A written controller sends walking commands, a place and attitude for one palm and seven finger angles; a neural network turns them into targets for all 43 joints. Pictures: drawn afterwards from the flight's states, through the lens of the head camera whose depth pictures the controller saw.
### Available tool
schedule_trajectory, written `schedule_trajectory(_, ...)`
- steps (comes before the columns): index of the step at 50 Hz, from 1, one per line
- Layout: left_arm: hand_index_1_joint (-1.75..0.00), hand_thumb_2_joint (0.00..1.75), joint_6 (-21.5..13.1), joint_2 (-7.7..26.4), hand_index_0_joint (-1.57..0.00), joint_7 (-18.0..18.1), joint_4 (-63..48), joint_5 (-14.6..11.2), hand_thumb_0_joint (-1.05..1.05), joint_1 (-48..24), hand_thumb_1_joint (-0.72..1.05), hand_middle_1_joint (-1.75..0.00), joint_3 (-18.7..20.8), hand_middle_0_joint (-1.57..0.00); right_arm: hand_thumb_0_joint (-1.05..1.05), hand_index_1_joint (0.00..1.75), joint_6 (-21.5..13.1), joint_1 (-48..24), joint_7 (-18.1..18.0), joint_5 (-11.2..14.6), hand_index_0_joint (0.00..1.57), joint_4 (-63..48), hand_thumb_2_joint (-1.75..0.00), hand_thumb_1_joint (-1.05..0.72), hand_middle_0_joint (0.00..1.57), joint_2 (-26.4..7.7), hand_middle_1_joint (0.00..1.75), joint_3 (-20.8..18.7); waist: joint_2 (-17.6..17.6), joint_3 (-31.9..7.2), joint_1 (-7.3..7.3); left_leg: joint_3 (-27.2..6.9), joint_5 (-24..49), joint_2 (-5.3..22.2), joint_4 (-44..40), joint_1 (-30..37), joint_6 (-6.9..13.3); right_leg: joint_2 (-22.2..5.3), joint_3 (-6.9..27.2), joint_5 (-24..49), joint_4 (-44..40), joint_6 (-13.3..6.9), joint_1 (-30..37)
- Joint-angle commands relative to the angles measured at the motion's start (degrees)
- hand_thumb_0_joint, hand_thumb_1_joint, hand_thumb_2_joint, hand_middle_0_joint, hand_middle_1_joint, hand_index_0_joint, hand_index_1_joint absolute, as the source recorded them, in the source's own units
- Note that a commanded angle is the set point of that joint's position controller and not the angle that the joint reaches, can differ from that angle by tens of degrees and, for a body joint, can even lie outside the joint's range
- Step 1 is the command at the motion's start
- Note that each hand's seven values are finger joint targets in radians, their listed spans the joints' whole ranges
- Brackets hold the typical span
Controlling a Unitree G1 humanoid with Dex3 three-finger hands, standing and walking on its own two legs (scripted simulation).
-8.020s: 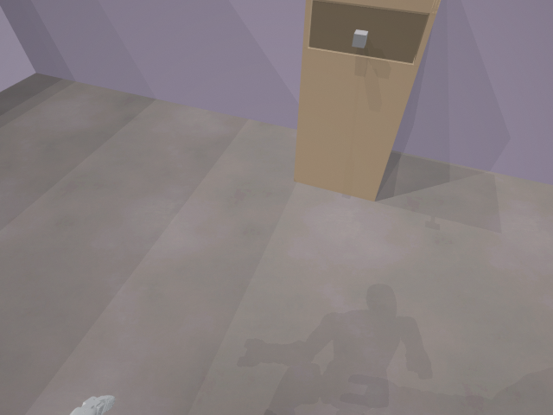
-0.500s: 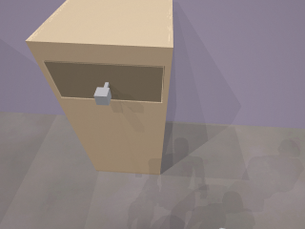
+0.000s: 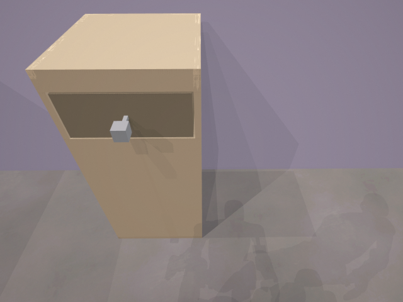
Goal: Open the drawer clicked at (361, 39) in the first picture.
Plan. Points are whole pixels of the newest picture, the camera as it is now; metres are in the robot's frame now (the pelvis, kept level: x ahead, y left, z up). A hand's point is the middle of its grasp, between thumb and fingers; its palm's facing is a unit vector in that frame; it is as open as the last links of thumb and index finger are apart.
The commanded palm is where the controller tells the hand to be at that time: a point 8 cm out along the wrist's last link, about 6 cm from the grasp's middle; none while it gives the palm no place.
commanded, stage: come to a stop and stand still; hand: left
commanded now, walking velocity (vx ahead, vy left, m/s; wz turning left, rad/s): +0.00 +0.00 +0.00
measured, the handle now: (123, 126) +0.56 +0.23 +0.04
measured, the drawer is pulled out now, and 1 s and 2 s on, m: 0.00 0.00 0.00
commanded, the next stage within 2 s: look again from close up in 0.10 s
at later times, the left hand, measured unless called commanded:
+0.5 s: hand out of the picture +0.00 +0.15 -0.16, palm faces +0.03 -0.98 -0.17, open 7.3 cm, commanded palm none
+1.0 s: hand (113, 260) +0.22 +0.19 -0.04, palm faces +0.01 -0.74 -0.67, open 7.4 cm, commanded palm +0.17 +0.20 -0.02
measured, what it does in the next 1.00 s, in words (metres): shifts its weight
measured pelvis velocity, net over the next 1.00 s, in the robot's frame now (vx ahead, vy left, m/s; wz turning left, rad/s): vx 0.06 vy -0.02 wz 0.01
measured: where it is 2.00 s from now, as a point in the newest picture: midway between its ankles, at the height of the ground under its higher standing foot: outside the picture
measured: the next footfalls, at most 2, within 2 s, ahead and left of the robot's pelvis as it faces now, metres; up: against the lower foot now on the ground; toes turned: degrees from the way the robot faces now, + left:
none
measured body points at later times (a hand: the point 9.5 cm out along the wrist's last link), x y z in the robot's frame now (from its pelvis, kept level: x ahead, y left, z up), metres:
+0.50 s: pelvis +0.03 -0.01 +0.01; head +0.04 -0.01 +0.46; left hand +0.00 +0.20 -0.15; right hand +0.04 -0.23 -0.15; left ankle +0.08 +0.11 -0.72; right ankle +0.00 -0.13 -0.72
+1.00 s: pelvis +0.06 -0.02 +0.00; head +0.06 -0.05 +0.45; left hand +0.22 +0.23 +0.00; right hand +0.17 -0.26 -0.12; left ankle +0.08 +0.11 -0.72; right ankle +0.00 -0.13 -0.72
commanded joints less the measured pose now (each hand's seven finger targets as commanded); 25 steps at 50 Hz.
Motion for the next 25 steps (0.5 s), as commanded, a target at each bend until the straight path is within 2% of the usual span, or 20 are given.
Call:
schedule_trajectory(1, -0.3, 0.9, -1.64, 7.72, -0.2, 0.3, -2.03, -0.54, 0.0, 3.15, 0.9, -0.3, 2.19, -0.2, 0.0, 0.3, -2.37, -0.05, -0.5, -0.22, 0.2, -2.76, -0.9, -0.9, 0.2, -4.97, 0.3, -0.5, 0.01, 4.15, 1.87, -8.61, -13.91, 3.79, -12.73, 0.86, 1.43, -1.48, 4.2, -10.08, -12.92, -3.5, -6.52)
schedule_trajectory(4, -0.3, 0.9, -2.06, 6.37, -0.2, 0.15, -0.52, -0.62, 0.0, 4.3, 0.9, -0.3, 1.96, -0.2, 0.0, 0.3, -2.98, 0.3, -0.77, -0.02, 0.2, -1.39, -0.9, -0.9, 0.2, -4.7, 0.3, -0.24, 0.67, 2.59, 2.44, -9.56, -13.05, 4.85, -14.89, 1.17, 1.51, -1.3, 3.41, -5.68, -13.07, -3.38, -2.98)
schedule_trajectory(7, -0.3, 0.9, -2.16, 5.96, -0.2, 0.06, 0.97, -0.57, 0.0, 5.1, 0.9, -0.3, 1.91, -0.2, 0.0, 0.3, -2.96, 0.67, -0.83, 0.06, 0.2, 0.02, -0.9, -0.9, 0.2, -4.53, 0.3, -0.32, 1.25, 3.23, 2.43, -9.29, -14.88, 4.68, -15.31, 0.76, 1.08, -1.9, 3.8, -7.93, -14.57, -3.36, -3.34)
schedule_trajectory(11, -0.3, 0.9, -2.69, 5.2, -0.2, 0.16, 3.14, -0.63, 0.0, 5.62, 0.9, -0.3, 1.37, -0.2, 0.0, 0.3, -3.07, 1.88, -0.96, 0.3, 0.2, 2.0, -0.9, -0.9, 0.2, -3.34, 0.3, 0.09, -1.74, 4.52, 1.82, -7.87, -9.12, 4.12, -13.4, 3.13, 0.66, -2.86, 5.32, -5.61, -16.96, -3.58, -4.98)
schedule_trajectory(14, -0.3, 0.9, -2.88, 4.78, -0.2, 0.23, 4.54, -0.62, 0.0, 6.08, 0.9, -0.3, 1.16, -0.2, 0.0, 0.3, -3.28, 2.24, -1.07, 0.44, 0.2, 3.36, -0.9, -0.9, 0.2, -2.97, 0.3, 0.21, 0.02, 4.7, 1.42, -7.69, -7.08, 4.53, -13.9, 5.36, 0.53, -2.68, 5.03, -3.49, -17.14, -3.38, -5.54)
schedule_trajectory(25, -0.3, 0.9, -3.54, 3.23, -0.2, 0.42, 8.73, -0.39, 0.0, 8.81, 0.9, -0.3, 0.85, -0.2, 0.0, 0.3, -4.33, -0.27, -1.48, 0.86, 0.2, 5.76, -0.9, -0.9, 0.2, -2.81, 0.3, 0.41, -1.68, 3.65, 2.11, -6.28, 2.13, 5.31, -13.25, 8.77, 0.92, -3.06, 3.8, 7.66, -16.36, -2.44, -1.84)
